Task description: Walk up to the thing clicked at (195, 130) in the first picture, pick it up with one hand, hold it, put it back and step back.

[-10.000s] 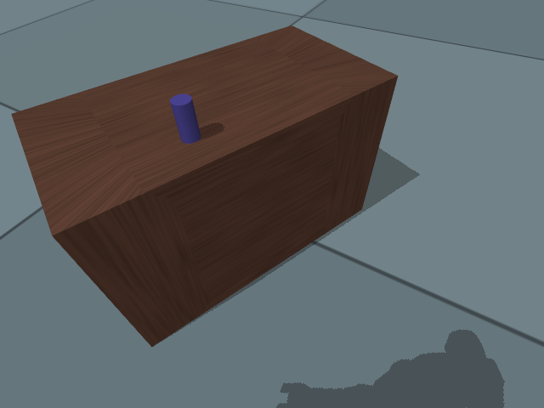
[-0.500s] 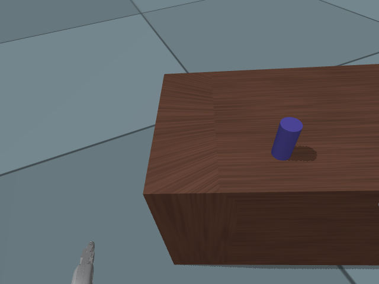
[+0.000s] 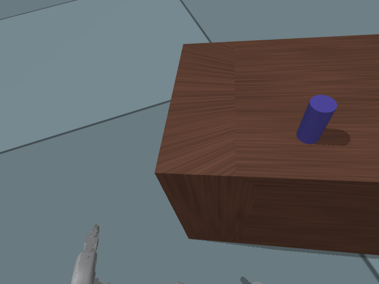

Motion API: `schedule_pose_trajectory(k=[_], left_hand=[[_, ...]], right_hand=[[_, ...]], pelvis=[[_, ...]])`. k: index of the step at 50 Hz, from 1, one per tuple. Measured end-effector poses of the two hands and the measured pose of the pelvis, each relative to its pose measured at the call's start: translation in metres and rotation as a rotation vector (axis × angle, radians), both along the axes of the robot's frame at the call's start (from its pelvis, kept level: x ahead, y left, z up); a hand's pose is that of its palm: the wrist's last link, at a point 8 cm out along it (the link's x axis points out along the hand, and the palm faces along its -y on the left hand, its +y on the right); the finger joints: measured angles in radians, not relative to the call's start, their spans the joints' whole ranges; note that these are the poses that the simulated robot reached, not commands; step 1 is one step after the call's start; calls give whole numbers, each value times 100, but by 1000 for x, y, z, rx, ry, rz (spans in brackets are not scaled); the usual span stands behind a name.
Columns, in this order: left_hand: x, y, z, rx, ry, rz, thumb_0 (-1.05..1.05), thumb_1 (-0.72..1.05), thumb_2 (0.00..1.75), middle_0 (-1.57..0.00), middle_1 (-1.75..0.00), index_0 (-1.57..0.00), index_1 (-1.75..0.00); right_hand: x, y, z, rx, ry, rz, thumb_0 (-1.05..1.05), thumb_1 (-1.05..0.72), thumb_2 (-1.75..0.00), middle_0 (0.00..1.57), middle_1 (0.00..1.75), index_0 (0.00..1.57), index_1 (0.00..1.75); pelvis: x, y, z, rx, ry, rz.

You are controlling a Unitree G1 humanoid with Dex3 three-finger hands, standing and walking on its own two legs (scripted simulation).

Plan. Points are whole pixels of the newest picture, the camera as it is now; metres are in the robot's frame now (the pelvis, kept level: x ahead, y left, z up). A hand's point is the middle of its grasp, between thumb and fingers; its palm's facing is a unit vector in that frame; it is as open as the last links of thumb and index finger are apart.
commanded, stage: go down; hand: right
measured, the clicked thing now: (314, 121) +0.50 -0.23 +0.02
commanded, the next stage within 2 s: approach in 1.42 s
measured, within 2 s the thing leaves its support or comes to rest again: neither
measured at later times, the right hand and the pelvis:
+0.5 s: hand out of the picture +0.41 -0.40 +0.13, palm faces +0.20 +0.98 +0.03, open 17.6 cm; pelvis +0.01 -0.01 -0.01, yaw +1 degrees
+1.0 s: hand out of the picture +0.43 -0.41 +0.14, palm faces +0.22 +0.98 +0.02, open 17.6 cm; pelvis +0.00 -0.01 -0.02, yaw +0 degrees
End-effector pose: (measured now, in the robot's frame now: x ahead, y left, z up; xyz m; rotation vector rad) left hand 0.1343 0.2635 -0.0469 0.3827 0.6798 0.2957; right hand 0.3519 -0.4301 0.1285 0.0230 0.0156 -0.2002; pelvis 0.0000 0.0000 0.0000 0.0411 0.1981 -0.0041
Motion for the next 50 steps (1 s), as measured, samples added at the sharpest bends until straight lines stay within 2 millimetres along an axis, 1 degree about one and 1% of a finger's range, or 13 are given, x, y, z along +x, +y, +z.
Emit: schedule_pose_trajectory(k=[9,13,18,23,35,42,50], left_hand=[[7,-11,3,1,-30,-13,-1,-53,6,-6,-6,-6,-5],[11,-15,7,1,-46,-18,-1,-54,6,-6,-6,-6,-6],[7,-17,5,-2,-26,-19,-1,-54,6,-6,-6,-6,-6],[3,-17,2,-1,3,-15,-1,-54,6,-6,-6,-6,-5],[5,-16,4,3,-22,-26,-1,-53,6,-5,-6,-6,-5],[1,-15,3,7,-19,-34,-1,-53,6,-5,-6,-6,-5],[-1,-10,-1,26,9,-25,-1,-53,6,-5,-6,-6,-5]], right_hand=[[16,-11,6,-8,4,4,-2,60,-6,3,6,4,6],[22,-13,4,-2,15,13,-2,60,-6,3,6,4,6],[26,-15,-2,3,22,10,-2,59,-6,4,6,4,6],[30,-17,-2,2,3,0,-2,58,-6,4,6,4,6],[34,-21,11,-3,3,-12,-2,57,-7,4,6,4,6],[36,-24,13,-6,5,-18,-2,58,-7,4,6,4,6],[46,-26,12,3,-1,-19,-2,59,-7,4,6,4,6]], pelvis=[[6,-9,-4,11,23,2],[8,-12,-5,14,31,6],[10,-14,-6,18,39,8],[10,-15,-7,22,45,9],[5,-13,-10,27,55,4],[3,-11,-13,25,67,1],[4,-10,-16,27,89,1]])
